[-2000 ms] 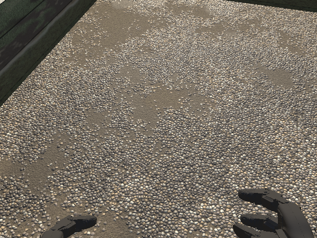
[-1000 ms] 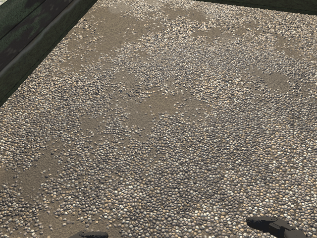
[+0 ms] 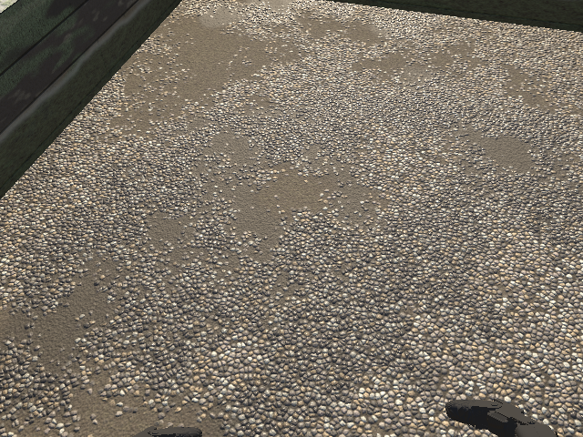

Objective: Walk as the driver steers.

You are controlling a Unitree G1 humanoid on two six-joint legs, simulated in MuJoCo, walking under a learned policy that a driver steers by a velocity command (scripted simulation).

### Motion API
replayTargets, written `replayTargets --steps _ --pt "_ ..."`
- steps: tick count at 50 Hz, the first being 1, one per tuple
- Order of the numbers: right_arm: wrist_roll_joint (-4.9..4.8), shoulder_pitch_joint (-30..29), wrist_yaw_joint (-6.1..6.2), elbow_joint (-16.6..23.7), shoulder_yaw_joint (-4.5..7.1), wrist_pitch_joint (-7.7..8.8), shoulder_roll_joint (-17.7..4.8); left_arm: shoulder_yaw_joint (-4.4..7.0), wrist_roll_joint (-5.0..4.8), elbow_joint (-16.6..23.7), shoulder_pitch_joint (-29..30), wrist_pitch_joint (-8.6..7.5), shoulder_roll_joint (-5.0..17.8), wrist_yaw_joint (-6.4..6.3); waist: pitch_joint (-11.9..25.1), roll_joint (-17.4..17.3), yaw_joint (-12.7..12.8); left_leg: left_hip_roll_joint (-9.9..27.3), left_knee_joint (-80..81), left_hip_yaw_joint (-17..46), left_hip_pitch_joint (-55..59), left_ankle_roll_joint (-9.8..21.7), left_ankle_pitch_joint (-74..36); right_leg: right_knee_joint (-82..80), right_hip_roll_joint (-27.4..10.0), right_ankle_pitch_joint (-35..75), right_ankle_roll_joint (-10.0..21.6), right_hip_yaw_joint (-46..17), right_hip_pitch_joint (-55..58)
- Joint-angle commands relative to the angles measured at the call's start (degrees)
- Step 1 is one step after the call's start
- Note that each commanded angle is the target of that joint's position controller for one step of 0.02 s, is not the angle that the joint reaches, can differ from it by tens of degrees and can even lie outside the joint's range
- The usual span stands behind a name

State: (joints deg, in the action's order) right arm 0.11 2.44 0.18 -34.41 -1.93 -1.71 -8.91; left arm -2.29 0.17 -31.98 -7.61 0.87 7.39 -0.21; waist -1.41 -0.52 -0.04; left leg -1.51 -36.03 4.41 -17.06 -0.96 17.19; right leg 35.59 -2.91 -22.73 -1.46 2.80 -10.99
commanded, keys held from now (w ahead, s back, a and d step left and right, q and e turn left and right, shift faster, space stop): w+shift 1.00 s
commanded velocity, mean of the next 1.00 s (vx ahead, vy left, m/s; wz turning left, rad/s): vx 1.00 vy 0.00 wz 0.00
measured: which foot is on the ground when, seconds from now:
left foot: down 0.00-1.00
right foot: down 0.00-1.00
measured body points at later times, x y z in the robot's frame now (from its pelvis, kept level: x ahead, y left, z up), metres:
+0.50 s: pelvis +0.00 +0.00 +0.00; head +0.00 -0.01 +0.45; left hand +0.20 +0.19 -0.07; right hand +0.23 -0.20 -0.06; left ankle +0.02 +0.13 -0.73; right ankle -0.04 -0.13 -0.73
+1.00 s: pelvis +0.00 +0.00 +0.00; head +0.00 -0.01 +0.45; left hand +0.20 +0.19 -0.07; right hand +0.23 -0.20 -0.06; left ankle +0.02 +0.13 -0.73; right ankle -0.04 -0.13 -0.73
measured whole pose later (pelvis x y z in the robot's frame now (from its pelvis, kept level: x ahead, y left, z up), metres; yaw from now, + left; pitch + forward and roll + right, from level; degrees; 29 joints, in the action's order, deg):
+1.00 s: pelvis +0.00 +0.00 +0.00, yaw +0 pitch -2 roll +0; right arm -0.2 2.0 0.2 -34.0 -2.1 -1.3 -8.7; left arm -2.3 -0.1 -31.9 -7.5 0.7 7.3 0.2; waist -1.0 -0.4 0.2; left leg -0.8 -36.2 3.8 -17.3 -1.3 17.1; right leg 35.9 -2.5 -22.8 -1.1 2.6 -11.2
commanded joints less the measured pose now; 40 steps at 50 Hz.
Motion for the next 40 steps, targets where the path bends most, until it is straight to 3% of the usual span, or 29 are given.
replayTargets --steps 1,3,5,11,12,13,16,17,18,19,20,23,24,25,28,31,32,33,36,39,40 --pt "0.01 -6.2 0.12 5.8 1.03 1.09 -3.8 0.88 -0.02 5.5 4.1 -1.05 3.3 -0.07 6.4 0.6 0.0 1.0 4.8 -0.9 1.5 -0.4 -15.6 -5.1 -0.1 13.5 0.7 -0.4 1.4" --pt "0.02 -6.1 0.12 5.7 1.01 1.08 -3.8 0.83 -0.02 5.5 4.2 -1.07 3.3 -0.05 6.3 0.7 0.0 1.0 4.9 -0.9 1.4 -0.4 -15.3 -5.2 -0.1 13.1 0.8 -0.5 1.2" --pt "-0.71 -7.8 -0.05 6.2 0.84 1.59 -3.2 1.22 -0.51 5.5 4.9 -0.88 3.6 0.29 6.3 1.5 0.6 0.9 4.8 -1.3 1.1 -0.3 -11.6 -5.9 -0.5 9.1 1.0 -0.9 1.0" --pt "-0.51 -7.5 -0.10 6.4 0.80 1.72 -3.3 1.25 -0.40 5.5 5.1 -0.94 3.6 0.47 5.2 0.8 0.5 1.0 4.5 -1.4 0.7 -0.3 -11.4 -6.2 -0.5 8.3 1.3 -1.5 -0.1" --pt "0.17 -6.3 -0.02 6.1 0.88 1.38 -3.7 0.82 0.10 5.5 4.6 -1.10 3.2 0.24 4.6 0.0 -0.2 1.1 4.6 -1.2 0.7 -0.5 -14.3 -5.7 -0.2 11.3 1.2 -1.2 -0.5" --pt "0.22 -5.8 0.06 6.0 0.95 1.26 -3.8 0.83 0.11 5.5 4.2 -1.20 3.2 0.13 5.2 -0.2 -0.1 1.2 4.6 -1.2 1.1 -0.5 -15.0 -5.4 0.0 12.3 1.1 -1.1 0.0" --pt "0.07 -6.0 0.10 6.0 0.94 1.17 -3.7 0.82 0.04 5.5 4.2 -1.26 3.3 0.05 6.0 0.1 -0.1 1.2 4.5 -1.1 1.5 -0.5 -15.4 -5.1 0.0 13.1 0.9 -0.8 0.5" --pt "-0.63 -7.5 0.01 6.4 0.84 1.55 -3.2 1.25 -0.47 5.4 4.6 -1.13 3.6 0.26 6.8 0.9 0.6 1.0 4.4 -1.4 1.5 -0.2 -12.4 -5.5 -0.3 10.5 0.9 -1.0 1.0" --pt "-0.72 -8.0 -0.07 6.6 0.77 1.68 -3.1 1.24 -0.48 5.5 5.0 -1.02 3.7 0.38 6.3 1.1 0.6 1.1 4.5 -1.4 1.2 -0.2 -11.9 -5.8 -0.4 9.5 1.0 -1.2 0.5" --pt "-0.68 -8.2 -0.10 6.6 0.78 1.73 -3.1 1.26 -0.48 5.6 5.1 -0.96 3.6 0.44 6.0 1.0 0.6 1.1 4.5 -1.5 1.1 -0.3 -11.7 -6.0 -0.5 8.9 1.1 -1.4 0.3" --pt "0.05 -6.9 -0.03 6.3 0.88 1.38 -3.6 0.81 0.05 5.7 4.6 -1.06 3.3 0.25 5.1 0.2 0.0 1.2 4.6 -1.3 1.0 -0.5 -14.4 -5.7 -0.2 11.6 1.1 -1.2 -0.3" --pt "0.11 -6.2 0.10 6.1 0.95 1.18 -3.7 0.81 0.02 5.6 4.2 -1.27 3.3 0.09 6.0 0.2 0.0 1.2 4.5 -1.3 1.5 -0.6 -15.3 -5.2 0.0 13.1 0.9 -0.9 0.4" --pt "-0.60 -7.5 0.02 6.3 0.85 1.56 -3.2 1.23 -0.48 5.5 4.6 -1.17 3.6 0.29 6.9 1.1 0.6 1.1 4.4 -1.5 1.6 -0.3 -12.3 -5.5 -0.3 10.6 1.0 -1.1 1.0" --pt "-0.70 -8.0 -0.05 6.5 0.79 1.71 -3.1 1.25 -0.50 5.5 4.9 -1.07 3.7 0.40 6.5 1.2 0.6 1.1 4.4 -1.5 1.3 -0.3 -11.9 -5.8 -0.4 9.6 1.1 -1.3 0.7" --pt "0.17 -6.3 0.07 6.0 0.96 1.28 -3.7 0.82 0.04 5.6 4.2 -1.17 3.2 0.17 5.5 0.1 0.0 1.3 4.5 -1.4 1.3 -0.6 -15.1 -5.4 0.0 12.6 1.0 -1.2 0.1" --pt "0.09 -6.1 0.14 6.0 0.94 1.19 -3.6 0.80 0.00 5.5 4.0 -1.28 3.3 0.09 6.3 0.4 0.0 1.3 4.5 -1.4 1.6 -0.6 -15.4 -5.2 0.0 13.4 0.9 -0.9 0.7" --pt "-0.61 -7.5 0.06 6.2 0.84 1.58 -3.1 1.22 -0.50 5.4 4.4 -1.15 3.6 0.29 7.0 1.2 0.7 1.1 4.4 -1.6 1.7 -0.3 -12.5 -5.5 -0.3 10.7 1.0 -1.1 1.2" --pt "-0.70 -7.9 -0.01 6.4 0.77 1.71 -3.0 1.21 -0.52 5.5 4.8 -1.05 3.7 0.41 6.5 1.3 0.6 1.2 4.4 -1.6 1.3 -0.3 -12.0 -5.9 -0.4 9.6 1.1 -1.4 0.7" --pt "0.18 -6.2 0.10 6.0 0.93 1.27 -3.7 0.78 0.04 5.6 4.1 -1.17 3.2 0.18 5.5 0.2 0.1 1.3 4.5 -1.5 1.2 -0.7 -15.1 -5.5 0.0 12.6 1.1 -1.2 0.1" --pt "-0.65 -7.7 0.00 6.4 0.75 1.71 -3.0 1.19 -0.49 5.5 4.8 -1.09 3.7 0.43 6.3 1.2 0.6 1.2 4.4 -1.7 1.3 -0.4 -12.0 -5.9 -0.4 9.6 1.2 -1.5 0.6" --pt "0.07 -6.6 0.06 6.1 0.86 1.41 -3.5 0.78 0.00 5.6 4.4 -1.16 3.3 0.26 5.4 0.4 0.0 1.3 4.6 -1.6 1.1 -0.6 -14.6 -5.7 -0.1 12.1 1.1 -1.3 0.0"
Velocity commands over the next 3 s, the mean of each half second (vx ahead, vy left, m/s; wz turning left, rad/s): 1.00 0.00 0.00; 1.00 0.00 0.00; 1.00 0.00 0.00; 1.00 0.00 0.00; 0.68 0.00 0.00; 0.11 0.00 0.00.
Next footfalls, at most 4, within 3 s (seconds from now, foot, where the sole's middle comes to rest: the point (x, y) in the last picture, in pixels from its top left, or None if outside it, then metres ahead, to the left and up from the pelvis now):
none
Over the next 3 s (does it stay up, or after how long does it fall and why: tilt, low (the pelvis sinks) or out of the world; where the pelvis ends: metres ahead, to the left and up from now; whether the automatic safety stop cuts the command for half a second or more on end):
stays up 0.03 -0.02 0.01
